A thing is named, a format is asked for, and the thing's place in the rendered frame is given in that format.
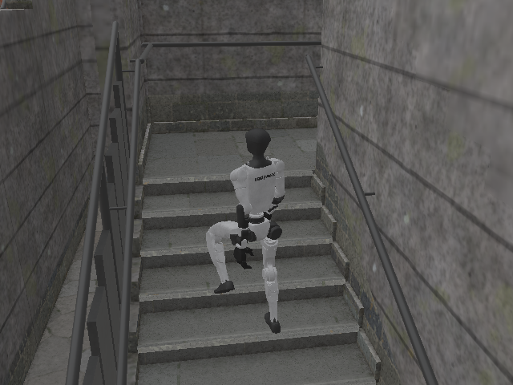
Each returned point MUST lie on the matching stairs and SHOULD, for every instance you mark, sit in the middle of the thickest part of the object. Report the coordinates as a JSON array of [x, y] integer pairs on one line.
[[313, 360]]

